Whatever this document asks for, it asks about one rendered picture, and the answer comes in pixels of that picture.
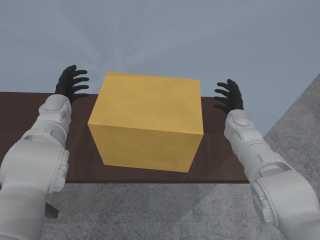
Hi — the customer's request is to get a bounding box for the right robot forearm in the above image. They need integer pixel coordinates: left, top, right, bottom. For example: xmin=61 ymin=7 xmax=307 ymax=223
xmin=224 ymin=109 xmax=320 ymax=211

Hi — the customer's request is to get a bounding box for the right robot hand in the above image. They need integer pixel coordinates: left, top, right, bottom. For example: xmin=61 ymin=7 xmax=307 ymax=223
xmin=213 ymin=79 xmax=244 ymax=115

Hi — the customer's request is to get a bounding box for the left robot hand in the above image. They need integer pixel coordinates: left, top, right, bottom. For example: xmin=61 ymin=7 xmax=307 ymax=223
xmin=54 ymin=65 xmax=89 ymax=105

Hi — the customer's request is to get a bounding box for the robot right upper arm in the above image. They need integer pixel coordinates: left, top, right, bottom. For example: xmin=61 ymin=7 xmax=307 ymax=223
xmin=250 ymin=170 xmax=320 ymax=240

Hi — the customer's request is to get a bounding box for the left robot forearm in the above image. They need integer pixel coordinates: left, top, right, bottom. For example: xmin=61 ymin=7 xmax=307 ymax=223
xmin=0 ymin=94 xmax=72 ymax=187

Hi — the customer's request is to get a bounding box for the carton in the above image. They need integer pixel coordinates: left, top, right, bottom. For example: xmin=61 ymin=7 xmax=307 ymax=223
xmin=87 ymin=72 xmax=204 ymax=173

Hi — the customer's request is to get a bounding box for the robot left upper arm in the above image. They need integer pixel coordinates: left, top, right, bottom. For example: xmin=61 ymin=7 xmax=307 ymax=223
xmin=0 ymin=139 xmax=70 ymax=240

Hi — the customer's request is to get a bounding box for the table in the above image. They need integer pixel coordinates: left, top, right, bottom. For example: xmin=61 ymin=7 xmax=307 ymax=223
xmin=0 ymin=92 xmax=250 ymax=219

